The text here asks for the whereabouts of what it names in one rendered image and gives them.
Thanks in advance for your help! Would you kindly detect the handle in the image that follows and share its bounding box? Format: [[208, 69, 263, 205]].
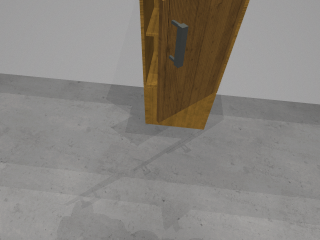
[[169, 20, 189, 68]]

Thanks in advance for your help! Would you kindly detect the cupboard door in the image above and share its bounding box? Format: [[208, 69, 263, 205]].
[[156, 0, 246, 123]]

